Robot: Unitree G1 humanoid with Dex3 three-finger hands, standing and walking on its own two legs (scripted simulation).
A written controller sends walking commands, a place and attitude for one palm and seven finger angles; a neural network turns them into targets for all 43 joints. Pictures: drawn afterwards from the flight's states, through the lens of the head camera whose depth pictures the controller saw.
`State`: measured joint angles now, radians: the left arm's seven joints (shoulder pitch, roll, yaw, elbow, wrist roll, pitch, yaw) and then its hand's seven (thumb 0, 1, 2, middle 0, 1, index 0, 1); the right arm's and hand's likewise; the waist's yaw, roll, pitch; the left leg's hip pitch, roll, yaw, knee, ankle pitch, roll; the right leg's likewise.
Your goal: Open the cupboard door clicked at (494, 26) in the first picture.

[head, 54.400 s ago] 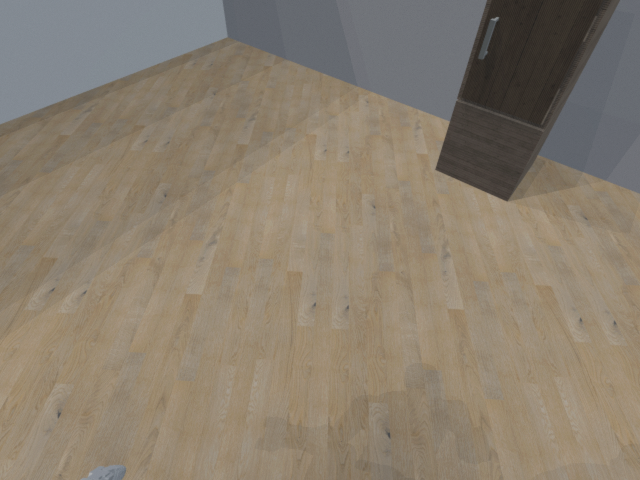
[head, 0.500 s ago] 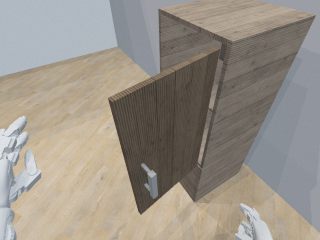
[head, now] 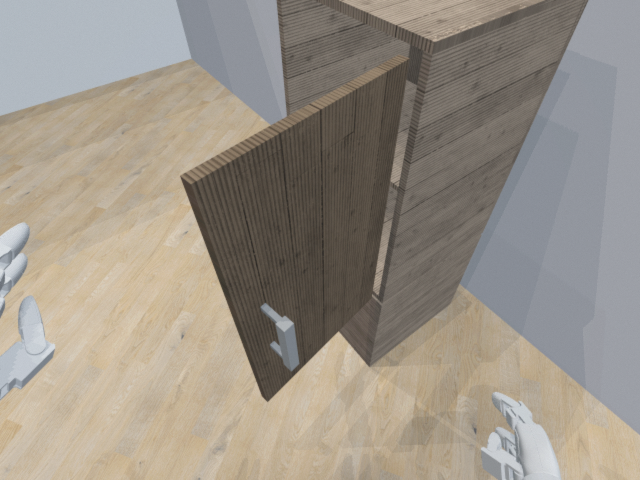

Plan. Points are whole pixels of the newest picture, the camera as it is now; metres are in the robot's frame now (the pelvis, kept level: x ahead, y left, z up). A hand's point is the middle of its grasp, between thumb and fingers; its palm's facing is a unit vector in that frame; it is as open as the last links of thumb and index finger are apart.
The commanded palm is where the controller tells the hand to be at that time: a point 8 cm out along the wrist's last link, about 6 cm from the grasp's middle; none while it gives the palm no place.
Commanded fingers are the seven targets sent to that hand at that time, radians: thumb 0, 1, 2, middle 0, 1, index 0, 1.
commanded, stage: step back with the hand held close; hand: left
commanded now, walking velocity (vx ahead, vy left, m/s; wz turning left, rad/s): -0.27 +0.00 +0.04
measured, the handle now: (280, 337) +0.34 +0.09 -0.09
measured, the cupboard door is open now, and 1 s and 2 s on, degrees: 100 100 100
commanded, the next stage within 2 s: stop stepping back and stand still in 0.94 s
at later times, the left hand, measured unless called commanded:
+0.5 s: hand out of the picture +0.12 +0.29 +0.15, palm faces +0.47 -0.73 -0.49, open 7.4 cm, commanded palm +0.05 +0.32 +0.17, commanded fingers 0.00 0.90 0.90 -0.20 -0.30 -0.20 -0.30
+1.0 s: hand out of the picture +0.07 +0.28 +0.17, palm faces +0.36 -0.85 -0.39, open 7.4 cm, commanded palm -0.01 +0.32 +0.17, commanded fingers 0.00 0.90 0.90 -0.20 -0.30 -0.20 -0.30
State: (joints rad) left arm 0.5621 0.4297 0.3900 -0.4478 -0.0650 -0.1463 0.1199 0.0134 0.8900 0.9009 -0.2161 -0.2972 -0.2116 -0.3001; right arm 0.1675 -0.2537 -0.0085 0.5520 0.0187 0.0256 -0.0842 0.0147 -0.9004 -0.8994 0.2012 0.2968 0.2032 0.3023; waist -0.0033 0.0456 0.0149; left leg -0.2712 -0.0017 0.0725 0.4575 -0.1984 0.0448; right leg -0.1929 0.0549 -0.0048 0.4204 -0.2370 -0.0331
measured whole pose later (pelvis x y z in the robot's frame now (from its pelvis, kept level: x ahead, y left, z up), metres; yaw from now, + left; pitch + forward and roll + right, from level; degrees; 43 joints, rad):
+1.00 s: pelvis -0.16 +0.02 -0.01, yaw -2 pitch +7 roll -5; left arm 0.48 0.48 0.44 -0.60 -0.09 -0.22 0.14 0.01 0.89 0.90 -0.21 -0.30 -0.21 -0.30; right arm 0.10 -0.13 0.03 0.63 -0.04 -0.14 -0.03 0.01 -0.90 -0.90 0.20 0.30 0.21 0.30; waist 0.02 -0.02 -0.04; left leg -0.51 0.05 0.07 0.19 0.18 0.06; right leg -0.07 0.10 -0.03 0.56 -0.53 -0.05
